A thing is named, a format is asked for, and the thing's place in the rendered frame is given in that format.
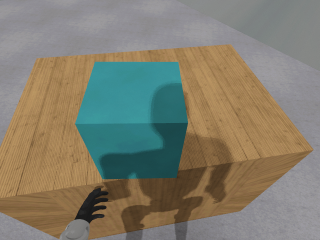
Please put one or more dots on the pedestal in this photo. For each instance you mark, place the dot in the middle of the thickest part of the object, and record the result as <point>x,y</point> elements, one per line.
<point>237,144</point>

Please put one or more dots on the left robot forearm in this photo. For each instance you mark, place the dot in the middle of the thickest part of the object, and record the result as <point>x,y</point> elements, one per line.
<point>77,229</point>

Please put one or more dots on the robot left hand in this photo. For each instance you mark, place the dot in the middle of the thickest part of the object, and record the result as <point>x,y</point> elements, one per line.
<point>87,209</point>

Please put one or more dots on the carton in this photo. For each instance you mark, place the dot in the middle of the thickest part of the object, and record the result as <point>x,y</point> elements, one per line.
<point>133,119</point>

